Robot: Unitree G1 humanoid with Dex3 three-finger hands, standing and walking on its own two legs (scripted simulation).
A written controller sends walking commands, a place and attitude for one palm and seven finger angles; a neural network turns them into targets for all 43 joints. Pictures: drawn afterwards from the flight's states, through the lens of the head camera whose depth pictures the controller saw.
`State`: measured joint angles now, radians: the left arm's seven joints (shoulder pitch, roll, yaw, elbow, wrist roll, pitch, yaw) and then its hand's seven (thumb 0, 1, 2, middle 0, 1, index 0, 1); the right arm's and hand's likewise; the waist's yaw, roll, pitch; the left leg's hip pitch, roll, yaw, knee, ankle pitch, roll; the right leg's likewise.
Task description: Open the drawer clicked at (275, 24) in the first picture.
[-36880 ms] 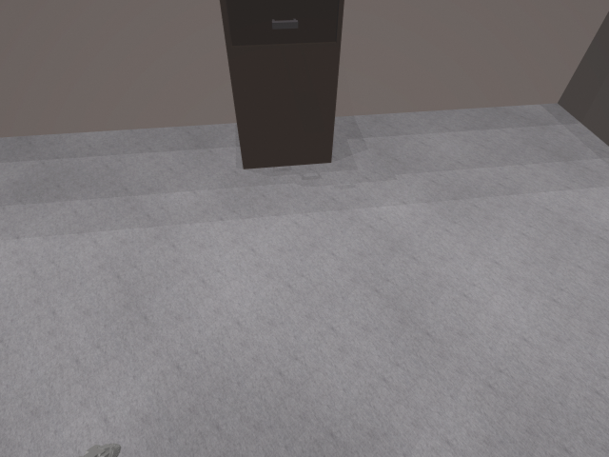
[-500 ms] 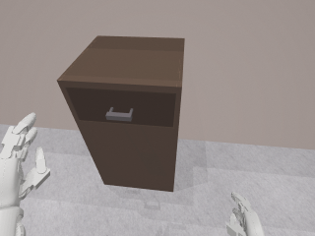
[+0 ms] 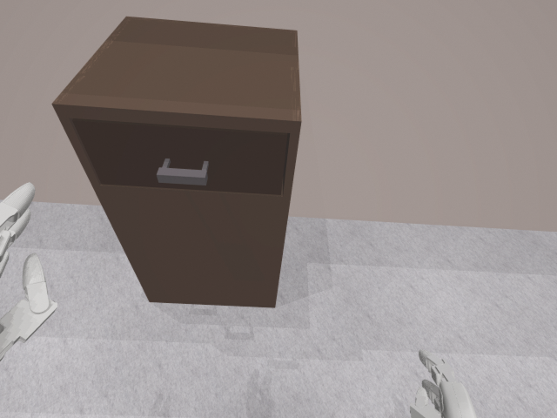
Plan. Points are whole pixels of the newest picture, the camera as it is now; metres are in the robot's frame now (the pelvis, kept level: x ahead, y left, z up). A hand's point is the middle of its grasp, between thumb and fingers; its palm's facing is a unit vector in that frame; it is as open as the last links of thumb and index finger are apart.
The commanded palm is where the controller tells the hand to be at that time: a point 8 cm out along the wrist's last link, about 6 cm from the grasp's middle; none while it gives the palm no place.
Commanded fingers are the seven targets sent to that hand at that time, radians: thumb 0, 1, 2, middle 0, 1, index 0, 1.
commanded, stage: step back with the hand held close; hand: left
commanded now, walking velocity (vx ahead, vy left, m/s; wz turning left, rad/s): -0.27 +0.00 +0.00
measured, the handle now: (184, 170) +0.60 +0.23 -0.03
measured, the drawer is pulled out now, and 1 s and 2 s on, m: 0.00 0.00 0.00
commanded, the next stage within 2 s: stop stepping back and stand still in 0.90 s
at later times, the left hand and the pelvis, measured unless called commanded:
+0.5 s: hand (8, 389) +0.12 +0.23 +0.17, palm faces +0.42 -0.78 -0.46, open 7.4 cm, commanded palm +0.05 +0.27 +0.19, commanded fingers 0.00 0.90 0.90 -0.20 -0.30 -0.20 -0.30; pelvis -0.07 -0.01 -0.01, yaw +1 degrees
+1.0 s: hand out of the picture +0.04 +0.21 +0.18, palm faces +0.37 -0.82 -0.45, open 7.4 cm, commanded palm -0.03 +0.25 +0.19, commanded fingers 0.00 0.90 0.90 -0.20 -0.30 -0.20 -0.30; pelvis -0.16 -0.03 +0.01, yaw +0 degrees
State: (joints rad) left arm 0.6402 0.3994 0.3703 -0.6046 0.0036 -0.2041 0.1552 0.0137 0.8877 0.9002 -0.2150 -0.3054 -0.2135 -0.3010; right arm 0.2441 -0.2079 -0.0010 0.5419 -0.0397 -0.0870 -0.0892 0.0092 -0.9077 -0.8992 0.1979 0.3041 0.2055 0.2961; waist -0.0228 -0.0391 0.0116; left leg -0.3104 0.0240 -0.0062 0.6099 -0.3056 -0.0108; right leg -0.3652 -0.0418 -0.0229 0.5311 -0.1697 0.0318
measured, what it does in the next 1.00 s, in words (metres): walks backwards: right foot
